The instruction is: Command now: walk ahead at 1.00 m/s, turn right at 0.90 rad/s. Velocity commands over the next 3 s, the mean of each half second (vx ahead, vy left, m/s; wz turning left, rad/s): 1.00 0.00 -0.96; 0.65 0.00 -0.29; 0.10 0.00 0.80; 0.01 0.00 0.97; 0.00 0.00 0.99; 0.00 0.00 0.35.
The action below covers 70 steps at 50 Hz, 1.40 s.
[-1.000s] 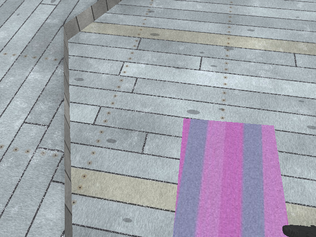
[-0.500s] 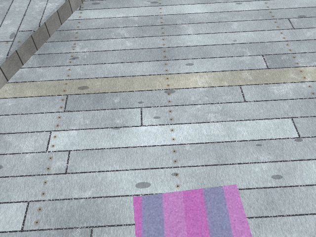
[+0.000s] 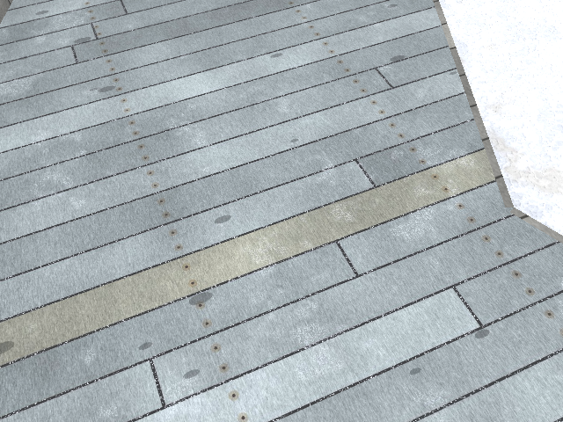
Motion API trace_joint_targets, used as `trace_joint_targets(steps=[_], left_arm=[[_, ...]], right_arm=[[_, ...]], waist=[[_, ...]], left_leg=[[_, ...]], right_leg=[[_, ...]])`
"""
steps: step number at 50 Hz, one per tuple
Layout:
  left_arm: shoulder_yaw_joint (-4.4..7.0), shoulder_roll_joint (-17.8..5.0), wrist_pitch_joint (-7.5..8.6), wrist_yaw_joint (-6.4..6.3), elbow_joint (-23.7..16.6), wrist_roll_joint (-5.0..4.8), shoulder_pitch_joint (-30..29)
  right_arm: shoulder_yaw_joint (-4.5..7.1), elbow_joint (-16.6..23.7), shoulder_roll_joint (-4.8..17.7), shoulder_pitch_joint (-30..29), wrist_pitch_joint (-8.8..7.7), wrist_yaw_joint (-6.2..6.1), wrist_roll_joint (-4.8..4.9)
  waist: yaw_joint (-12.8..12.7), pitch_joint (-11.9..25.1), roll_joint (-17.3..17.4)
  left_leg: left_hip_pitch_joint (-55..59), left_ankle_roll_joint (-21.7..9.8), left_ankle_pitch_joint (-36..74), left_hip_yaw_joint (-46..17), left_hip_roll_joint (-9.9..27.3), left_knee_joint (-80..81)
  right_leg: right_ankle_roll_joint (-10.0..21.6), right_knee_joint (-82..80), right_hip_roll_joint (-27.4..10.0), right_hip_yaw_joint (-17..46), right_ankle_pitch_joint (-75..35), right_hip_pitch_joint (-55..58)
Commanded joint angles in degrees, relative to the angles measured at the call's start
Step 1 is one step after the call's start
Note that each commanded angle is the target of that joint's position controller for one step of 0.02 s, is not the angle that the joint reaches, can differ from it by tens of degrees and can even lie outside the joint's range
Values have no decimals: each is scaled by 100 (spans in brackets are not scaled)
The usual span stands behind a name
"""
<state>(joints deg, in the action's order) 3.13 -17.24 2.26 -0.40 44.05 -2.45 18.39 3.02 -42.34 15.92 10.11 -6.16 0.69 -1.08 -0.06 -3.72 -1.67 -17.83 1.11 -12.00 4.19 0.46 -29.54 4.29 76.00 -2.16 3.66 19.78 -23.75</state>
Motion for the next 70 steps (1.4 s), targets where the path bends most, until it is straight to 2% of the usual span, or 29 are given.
trace_joint_targets(steps=[1,4,11,14,15,16,17,18,19,20,24,30,35,37,38,39,40,41,43,45,49,53,56,57,59,60,62,66,70], left_arm=[[56,-35,-96,72,-693,-118,-238],[-32,162,-205,122,-988,2,-640],[70,-369,-74,427,-1269,54,-1620],[360,-948,-200,413,-1046,-66,-128],[625,-1437,-234,352,-571,-35,1361],[684,-1587,-296,240,-208,-104,1785],[628,-2055,-220,243,-533,-22,1027],[506,-1557,-54,296,-851,88,832],[440,-1269,108,319,-835,164,795],[385,-1131,239,361,-788,195,504],[252,-748,310,207,-822,138,-205],[203,-547,191,-62,-429,72,558],[195,-316,78,-186,89,78,1053],[235,-455,13,-228,122,203,959],[249,-637,-9,-186,-25,266,487],[118,-171,-2,-119,-196,465,676],[-26,154,21,-28,194,133,2079],[9,-470,-46,0,290,131,1841],[38,-731,18,0,-539,375,-535],[17,-512,89,-30,-825,442,-900],[-144,-64,104,-140,-972,317,-849],[-80,-296,-13,-65,-964,276,-1264],[-9,-387,-24,-22,-1047,254,-1402],[31,-440,4,-24,-987,258,-1248],[95,-809,-64,-131,-1082,415,-1023],[115,-889,-110,-90,-1077,626,-1231],[24,-322,-92,-99,-1239,473,-1922],[16,-276,-112,-177,-1133,444,-1974],[108,-422,-171,-249,-927,430,-1516]], right_arm=[[114,-38,235,304,-70,-6,15],[193,-162,522,120,-85,-9,134],[333,-194,1318,424,9,-104,120],[471,-20,1952,254,200,-156,239],[445,73,1804,-44,248,-147,231],[239,23,1073,17,199,-157,145],[-32,498,195,781,-77,-49,88],[-22,754,772,339,-355,-9,235],[51,867,1023,-345,-460,-25,402],[36,828,882,-465,-469,-86,349],[80,653,752,-129,-155,-86,61],[-27,1341,185,-1941,-144,-22,31],[118,1492,467,-2089,-305,114,137],[278,1303,716,-1227,-357,87,71],[305,1055,828,-61,-334,70,48],[277,766,1125,1033,-304,100,-100],[319,239,1214,1704,-294,262,-32],[284,364,877,1603,-200,294,101],[117,639,602,359,-25,211,193],[186,562,861,372,20,93,154],[266,518,1066,259,250,-72,131],[387,617,1262,339,611,-244,351],[363,746,1049,210,759,-351,314],[328,805,881,172,773,-358,301],[162,690,242,1106,799,-313,164],[239,897,607,1604,756,-270,247],[450,621,1262,1284,867,-317,320],[414,694,907,1122,975,-314,260],[301,1027,724,510,938,-231,284]], waist=[[100,382,757],[-64,-252,631],[2,-493,102],[-1036,412,1002],[-1755,1083,850],[-1637,825,-368],[-314,1437,-2503],[-599,2095,-1446],[-598,1198,-486],[-236,600,463],[366,125,234],[-491,-279,-44],[-754,-235,-403],[-269,404,-666],[454,1043,-761],[515,2269,368],[264,3511,2834],[498,3731,1717],[441,1572,65],[162,903,89],[-238,973,560],[-173,1344,551],[-284,977,884],[-347,887,882],[7,1333,-554],[389,1555,-1533],[315,627,-696],[273,591,-477],[-21,745,-382]], left_leg=[[1540,-889,-167,-1734,1658,1721],[987,-925,475,-923,1786,2128],[1639,-482,3547,1070,1240,2197],[2061,-511,7851,1149,1557,-189],[1307,-403,7217,998,1343,-1910],[-253,-89,1516,858,463,-4299],[-2373,21,-2340,-104,-500,-6298],[-2957,-267,-1848,-1186,-305,-6196],[-3134,-435,-1385,-1158,-134,-5717],[-2812,-465,-952,-1207,86,-5070],[-1543,-12,-350,-1267,480,-3501],[-936,349,1862,-721,-115,-667],[-837,94,2666,-564,-186,513],[-87,-195,2419,-178,-532,470],[1113,-415,2936,-269,-222,407],[3442,-988,4897,-1513,920,-683],[5343,-2604,5161,-4750,2611,-165],[5305,-2303,3114,-5149,2227,144],[2862,-1608,3171,-3535,1310,678],[1649,-1699,4379,-3148,997,807],[344,-1762,5078,-2819,763,974],[-128,-1075,2915,-2781,307,895],[-526,-732,936,-3217,103,766],[-756,-555,278,-3215,-52,496],[-1504,-104,-2938,-1860,-990,-2014],[-1799,-10,-2776,-1518,-645,-2847],[-2043,299,-1699,-1188,-104,-3773],[-1847,607,-927,-738,155,-4653],[-2157,733,-661,-693,486,-3718]], right_leg=[[25,-59,-853,339,-50,-1633],[-71,-568,-1077,275,-545,-2041],[255,-2888,-244,-1012,-2364,-985],[555,-2713,473,-1423,-1145,822],[805,-3233,568,-1148,-1448,2735],[1001,-3539,321,-278,-1418,3843],[2062,-4497,-472,2740,-340,4870],[2193,-5913,-1099,4551,1737,4906],[1853,-6451,-1163,4657,1989,4089],[1605,-6510,-1034,4297,1577,3057],[1438,-6460,-185,2646,-52,1091],[943,-6297,393,1771,-1101,290],[633,-5571,65,1817,-2352,1788],[353,-4394,44,1666,-4991,2504],[124,-3100,108,1433,-5545,2266],[-189,-927,548,1295,-3009,861],[-727,1571,1545,1199,1799,-816],[-659,1858,988,1400,1483,-1167],[-613,759,497,570,927,-1389],[-673,119,416,489,788,-1206],[-844,-2346,496,267,537,-324],[-860,-3675,894,266,-1110,806],[-805,-4620,734,562,-1617,1403],[-679,-5072,490,594,-1992,1808],[265,-5362,-1628,2286,-2898,2826],[882,-5928,-2404,3578,-1847,2299],[688,-6092,-1502,2275,-678,1529],[752,-6087,-949,728,-1756,1093],[1015,-6105,-1226,417,-1987,1849]])
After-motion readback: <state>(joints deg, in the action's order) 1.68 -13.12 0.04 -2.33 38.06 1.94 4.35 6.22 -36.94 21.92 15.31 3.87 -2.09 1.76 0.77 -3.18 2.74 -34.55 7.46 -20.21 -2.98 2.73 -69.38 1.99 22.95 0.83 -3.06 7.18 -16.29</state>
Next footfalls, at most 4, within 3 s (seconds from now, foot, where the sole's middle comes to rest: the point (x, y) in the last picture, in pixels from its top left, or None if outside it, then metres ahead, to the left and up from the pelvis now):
0.32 right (368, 416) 0.47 -0.14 -0.76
0.76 left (386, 244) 0.94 -0.24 -0.76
1.16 right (472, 247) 0.92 -0.48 -0.76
1.66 left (379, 254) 0.90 -0.22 -0.76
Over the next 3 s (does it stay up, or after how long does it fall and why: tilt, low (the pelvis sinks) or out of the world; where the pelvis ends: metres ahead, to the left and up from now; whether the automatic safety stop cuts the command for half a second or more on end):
stays up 0.91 -0.28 0.01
